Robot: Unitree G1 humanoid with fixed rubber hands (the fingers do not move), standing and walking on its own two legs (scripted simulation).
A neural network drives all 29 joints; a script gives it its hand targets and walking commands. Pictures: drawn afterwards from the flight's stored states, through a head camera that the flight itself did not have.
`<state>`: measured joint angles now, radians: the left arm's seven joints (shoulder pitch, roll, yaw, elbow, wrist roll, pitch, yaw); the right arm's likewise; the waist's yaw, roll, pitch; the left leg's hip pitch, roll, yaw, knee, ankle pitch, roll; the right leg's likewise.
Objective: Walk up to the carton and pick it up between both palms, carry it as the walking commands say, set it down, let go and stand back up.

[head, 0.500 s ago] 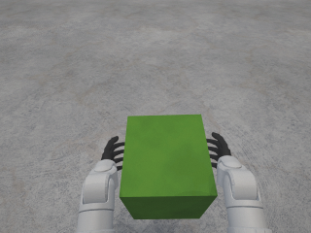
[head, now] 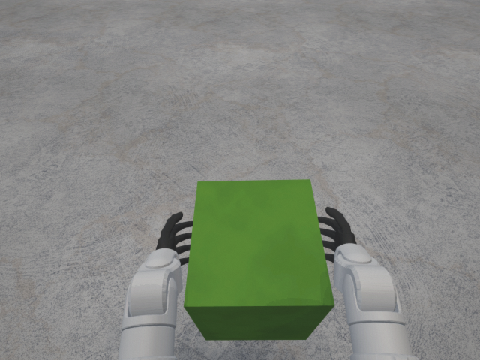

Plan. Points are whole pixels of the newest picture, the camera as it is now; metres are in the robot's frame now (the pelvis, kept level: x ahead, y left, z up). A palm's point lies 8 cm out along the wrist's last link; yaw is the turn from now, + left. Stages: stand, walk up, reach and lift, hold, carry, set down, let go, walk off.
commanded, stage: carry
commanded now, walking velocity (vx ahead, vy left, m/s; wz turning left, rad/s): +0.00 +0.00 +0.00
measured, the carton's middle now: (254, 264) +0.30 +0.00 -0.03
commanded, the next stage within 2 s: none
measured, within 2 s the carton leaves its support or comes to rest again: neither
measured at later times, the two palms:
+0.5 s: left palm (173, 248) +0.29 +0.14 +0.04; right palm (345, 243) +0.29 -0.15 +0.05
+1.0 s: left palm (173, 250) +0.29 +0.14 +0.04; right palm (343, 245) +0.29 -0.15 +0.05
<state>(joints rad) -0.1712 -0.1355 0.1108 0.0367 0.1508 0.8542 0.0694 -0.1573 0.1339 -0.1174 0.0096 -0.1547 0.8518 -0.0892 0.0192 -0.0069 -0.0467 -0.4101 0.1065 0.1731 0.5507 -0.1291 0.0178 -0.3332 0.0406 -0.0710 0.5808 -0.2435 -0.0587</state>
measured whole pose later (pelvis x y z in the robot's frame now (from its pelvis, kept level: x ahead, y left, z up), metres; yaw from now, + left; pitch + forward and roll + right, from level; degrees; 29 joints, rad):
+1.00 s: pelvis +0.02 +0.00 +0.00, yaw +0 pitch +1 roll +0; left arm -0.16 -0.13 0.11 0.05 0.15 0.83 0.07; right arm -0.15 0.13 -0.12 0.02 -0.15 0.83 -0.09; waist 0.02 -0.01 -0.05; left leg -0.41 0.11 0.17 0.55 -0.15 0.02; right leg -0.33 0.04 -0.07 0.58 -0.27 -0.06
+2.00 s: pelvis +0.19 +0.01 +0.01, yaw -1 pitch +3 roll +1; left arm -0.12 -0.13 0.07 -0.28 0.13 1.15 0.09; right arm -0.14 0.13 -0.06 -0.25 -0.13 1.12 -0.09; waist 0.02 -0.08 -0.08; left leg -0.33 0.06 0.17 0.55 -0.26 0.02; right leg -0.28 0.00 -0.06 0.89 -0.47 -0.03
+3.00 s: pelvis +0.75 +0.03 +0.00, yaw -1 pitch +4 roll -2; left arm -0.16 -0.13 0.06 -0.36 0.13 1.25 0.10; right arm -0.19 0.14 -0.09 -0.35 -0.13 1.24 -0.09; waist 0.02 0.00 -0.05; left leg -0.29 0.07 0.14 1.09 -0.49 0.02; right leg -0.43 -0.06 -0.24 0.55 -0.17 -0.06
